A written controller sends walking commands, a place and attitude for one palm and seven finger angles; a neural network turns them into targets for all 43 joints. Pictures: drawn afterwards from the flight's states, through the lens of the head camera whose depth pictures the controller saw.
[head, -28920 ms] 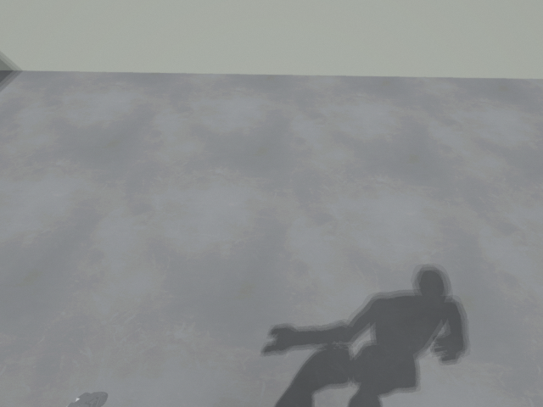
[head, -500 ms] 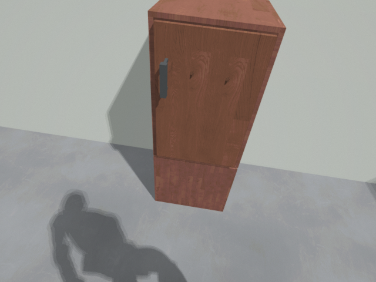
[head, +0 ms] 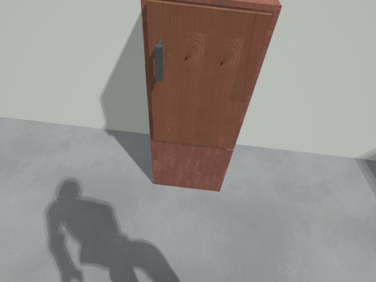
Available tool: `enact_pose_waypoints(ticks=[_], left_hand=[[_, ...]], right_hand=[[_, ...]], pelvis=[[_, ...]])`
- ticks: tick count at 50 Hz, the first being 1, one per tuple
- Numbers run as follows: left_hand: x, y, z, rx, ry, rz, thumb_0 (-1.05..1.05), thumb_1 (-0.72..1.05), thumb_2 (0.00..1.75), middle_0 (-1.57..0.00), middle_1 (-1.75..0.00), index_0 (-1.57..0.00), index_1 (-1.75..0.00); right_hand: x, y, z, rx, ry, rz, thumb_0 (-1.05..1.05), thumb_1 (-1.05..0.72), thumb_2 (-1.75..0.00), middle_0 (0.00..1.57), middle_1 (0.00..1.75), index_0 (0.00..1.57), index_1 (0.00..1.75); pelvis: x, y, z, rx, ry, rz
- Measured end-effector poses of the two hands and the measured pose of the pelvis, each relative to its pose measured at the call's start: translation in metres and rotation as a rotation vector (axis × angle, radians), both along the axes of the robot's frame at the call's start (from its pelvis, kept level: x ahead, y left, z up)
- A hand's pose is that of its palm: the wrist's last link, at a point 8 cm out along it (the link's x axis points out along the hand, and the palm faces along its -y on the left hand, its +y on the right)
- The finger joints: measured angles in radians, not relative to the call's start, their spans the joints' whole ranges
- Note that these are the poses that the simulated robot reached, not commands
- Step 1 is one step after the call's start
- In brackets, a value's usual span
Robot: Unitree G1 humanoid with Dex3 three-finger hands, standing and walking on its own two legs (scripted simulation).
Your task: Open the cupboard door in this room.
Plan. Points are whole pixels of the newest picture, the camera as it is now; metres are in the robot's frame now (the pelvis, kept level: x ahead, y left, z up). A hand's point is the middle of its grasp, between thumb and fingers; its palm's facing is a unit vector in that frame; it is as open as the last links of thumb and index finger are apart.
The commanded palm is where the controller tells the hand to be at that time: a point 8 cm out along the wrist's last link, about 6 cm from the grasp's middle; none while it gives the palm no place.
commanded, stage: come to a stop and stand still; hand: left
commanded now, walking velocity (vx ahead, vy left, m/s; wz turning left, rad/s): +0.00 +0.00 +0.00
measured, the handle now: (159, 60) +0.76 +0.14 +0.09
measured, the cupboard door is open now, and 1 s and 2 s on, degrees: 0 0 0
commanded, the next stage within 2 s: look again from close up in 0.16 s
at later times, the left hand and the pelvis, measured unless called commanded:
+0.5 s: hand out of the picture -0.01 +0.14 -0.17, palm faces +0.02 -0.99 -0.12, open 7.4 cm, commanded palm none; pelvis +0.01 -0.01 +0.01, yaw -1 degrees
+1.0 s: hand out of the picture +0.00 +0.13 -0.17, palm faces +0.05 -0.99 -0.14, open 7.4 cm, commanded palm none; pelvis +0.04 -0.02 +0.01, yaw +0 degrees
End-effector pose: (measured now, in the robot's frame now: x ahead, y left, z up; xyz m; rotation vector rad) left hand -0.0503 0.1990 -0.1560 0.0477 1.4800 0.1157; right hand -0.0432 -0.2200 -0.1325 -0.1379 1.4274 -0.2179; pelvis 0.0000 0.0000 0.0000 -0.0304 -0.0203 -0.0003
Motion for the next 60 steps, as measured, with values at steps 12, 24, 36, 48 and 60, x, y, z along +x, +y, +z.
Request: enact_pose_waypoints(ticks=[12, 24, 36, 48, 60], left_hand=[[0.022, -0.002, 0.013, 0.020, -0.043, -0.017, 0.01, 0.91, 0.90, -0.20, -0.30, -0.20, -0.30], [0.040, -0.011, 0.015, 0.018, -0.061, -0.035, 0.01, 0.91, 0.90, -0.20, -0.30, -0.20, -0.30], [0.045, -0.011, 0.018, 0.038, -0.049, -0.031, 0.01, 0.91, 0.90, -0.20, -0.30, -0.20, -0.30], [0.046, -0.015, 0.015, 0.039, -0.033, -0.012, 0.01, 0.91, 0.90, -0.20, -0.30, -0.20, -0.30], [0.061, -0.008, 0.002, 0.006, 0.087, -0.021, 0.01, 0.91, 0.90, -0.20, -0.30, -0.20, -0.30]], right_hand=[[0.024, 0.021, -0.003, 0.063, -0.006, 0.033, 0.02, -0.91, -0.90, 0.20, 0.29, 0.20, 0.30], [0.040, 0.003, -0.001, 0.044, -0.029, 0.033, 0.02, -0.92, -0.90, 0.20, 0.29, 0.20, 0.30], [0.047, -0.001, -0.002, 0.053, -0.012, 0.043, 0.01, -0.92, -0.90, 0.20, 0.29, 0.20, 0.30], [0.055, -0.005, -0.006, 0.063, -0.003, 0.046, 0.01, -0.91, -0.90, 0.20, 0.29, 0.20, 0.30], [0.095, -0.001, -0.009, 0.017, -0.063, 0.002, 0.01, -0.91, -0.90, 0.20, 0.29, 0.20, 0.30]], pelvis=[[0.005, 0.001, 0.009, 0.027, 0.008, -0.006], [0.013, -0.006, 0.011, 0.030, 0.009, -0.010], [0.022, -0.012, 0.012, 0.032, 0.011, -0.006], [0.035, -0.017, 0.008, 0.035, 0.012, -0.004], [0.083, -0.009, -0.005, 0.038, 0.016, -0.054]])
